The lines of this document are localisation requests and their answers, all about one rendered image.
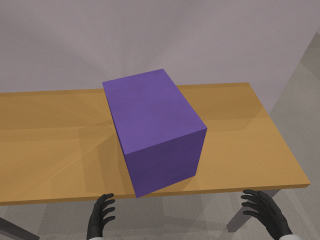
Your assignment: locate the carton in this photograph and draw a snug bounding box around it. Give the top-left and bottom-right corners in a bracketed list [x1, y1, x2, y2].
[102, 68, 208, 198]

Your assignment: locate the robot right hand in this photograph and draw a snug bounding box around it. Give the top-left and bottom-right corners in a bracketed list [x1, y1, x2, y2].
[241, 189, 293, 240]

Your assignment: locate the table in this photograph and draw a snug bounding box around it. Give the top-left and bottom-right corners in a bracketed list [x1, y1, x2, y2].
[0, 82, 311, 240]

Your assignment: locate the robot left hand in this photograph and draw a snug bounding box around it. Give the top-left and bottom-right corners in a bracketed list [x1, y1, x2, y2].
[86, 193, 116, 240]

